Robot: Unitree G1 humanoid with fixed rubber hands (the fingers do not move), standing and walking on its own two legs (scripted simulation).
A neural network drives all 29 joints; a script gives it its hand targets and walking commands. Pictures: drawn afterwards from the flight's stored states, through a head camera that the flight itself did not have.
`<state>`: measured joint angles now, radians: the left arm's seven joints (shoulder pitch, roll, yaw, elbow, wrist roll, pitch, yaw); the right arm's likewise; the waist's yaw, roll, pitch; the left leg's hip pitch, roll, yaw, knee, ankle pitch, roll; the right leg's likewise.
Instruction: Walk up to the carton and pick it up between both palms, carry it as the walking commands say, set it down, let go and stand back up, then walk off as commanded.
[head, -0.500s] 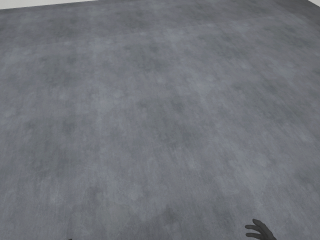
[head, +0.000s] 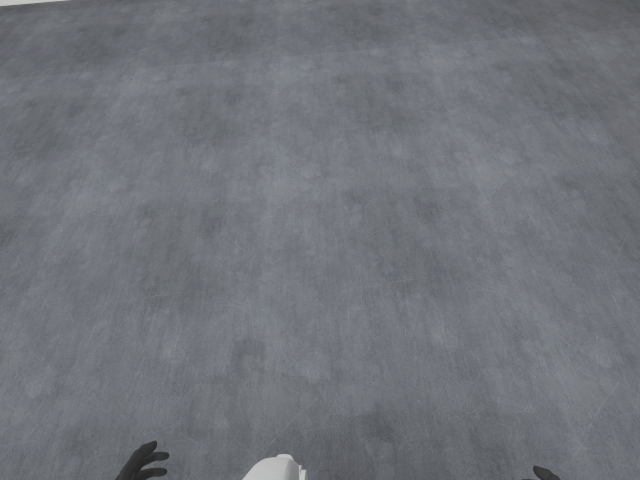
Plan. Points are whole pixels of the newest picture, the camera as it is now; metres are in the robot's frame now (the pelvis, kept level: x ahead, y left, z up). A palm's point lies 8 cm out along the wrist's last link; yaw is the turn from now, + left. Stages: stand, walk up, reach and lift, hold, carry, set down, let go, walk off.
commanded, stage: walk up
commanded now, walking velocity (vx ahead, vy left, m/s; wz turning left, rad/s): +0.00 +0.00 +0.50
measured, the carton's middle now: out of the picture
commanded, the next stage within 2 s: none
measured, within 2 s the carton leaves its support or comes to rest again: neither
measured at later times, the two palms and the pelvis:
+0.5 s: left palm out of the picture +0.00 +0.33 -0.12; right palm (482, 457) +0.16 -0.18 -0.10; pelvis -0.01 +0.05 +0.01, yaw +17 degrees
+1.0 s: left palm out of the picture -0.10 +0.27 -0.09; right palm (458, 406) +0.22 -0.17 -0.11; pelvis +0.00 +0.01 +0.01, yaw +32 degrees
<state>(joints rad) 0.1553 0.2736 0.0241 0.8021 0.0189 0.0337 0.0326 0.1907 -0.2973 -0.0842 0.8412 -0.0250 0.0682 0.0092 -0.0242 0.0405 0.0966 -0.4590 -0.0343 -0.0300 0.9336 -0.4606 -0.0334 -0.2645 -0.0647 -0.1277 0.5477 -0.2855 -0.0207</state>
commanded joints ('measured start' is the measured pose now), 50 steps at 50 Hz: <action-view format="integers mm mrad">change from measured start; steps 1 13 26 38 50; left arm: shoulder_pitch -20 109 -56 57 245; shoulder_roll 154 182 92 86 136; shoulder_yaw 39 69 43 48 62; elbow -48 -13 -23 -25 67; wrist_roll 7 13 3 -27 10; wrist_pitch -14 -11 40 -9 -101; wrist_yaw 1 -18 -22 13 -17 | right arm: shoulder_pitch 0 -54 38 20 -124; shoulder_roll -83 -32 -118 -122 -24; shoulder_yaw -19 23 -5 -7 20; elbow -66 -131 -31 -26 -91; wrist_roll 8 34 21 4 -9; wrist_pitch -2 -23 -57 -34 -39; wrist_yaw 21 27 -29 -8 103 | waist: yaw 14 34 -31 51 74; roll -208 -253 94 62 -187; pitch -56 -140 -120 -162 -2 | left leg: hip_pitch -54 141 354 71 -290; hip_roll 60 27 245 145 104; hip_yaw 0 132 -190 -295 10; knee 216 -331 -579 -448 155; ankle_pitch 38 90 808 451 286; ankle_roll -28 -17 156 119 -10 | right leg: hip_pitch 35 174 -239 238 244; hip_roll -288 -294 -15 -13 -283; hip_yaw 158 4 96 109 170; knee -256 -114 474 -163 -441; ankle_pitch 244 480 -106 7 -219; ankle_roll -100 -57 120 37 -14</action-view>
